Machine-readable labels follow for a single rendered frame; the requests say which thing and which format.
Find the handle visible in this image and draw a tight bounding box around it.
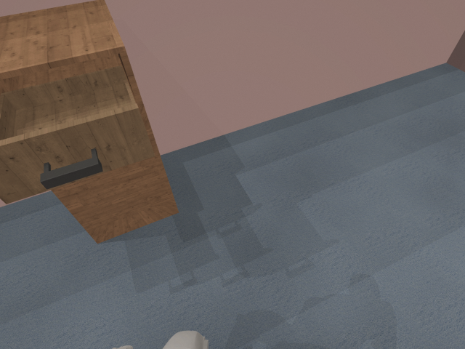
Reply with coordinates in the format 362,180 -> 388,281
40,148 -> 103,189

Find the left robot thigh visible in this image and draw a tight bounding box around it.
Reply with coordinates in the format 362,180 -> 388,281
163,331 -> 209,349

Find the drawer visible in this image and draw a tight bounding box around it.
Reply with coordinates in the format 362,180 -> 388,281
0,65 -> 155,204

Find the cabinet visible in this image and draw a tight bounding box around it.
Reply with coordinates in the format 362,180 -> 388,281
0,0 -> 179,244

